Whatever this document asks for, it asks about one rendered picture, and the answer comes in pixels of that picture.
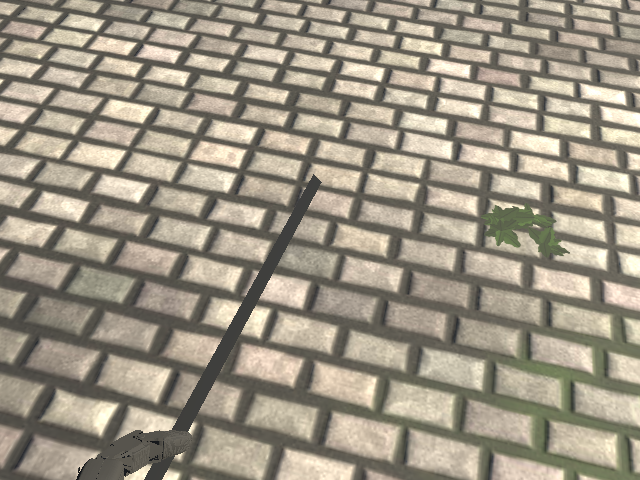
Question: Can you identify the left robot hand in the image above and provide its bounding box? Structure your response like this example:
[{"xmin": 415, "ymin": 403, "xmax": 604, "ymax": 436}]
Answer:
[{"xmin": 76, "ymin": 430, "xmax": 192, "ymax": 480}]

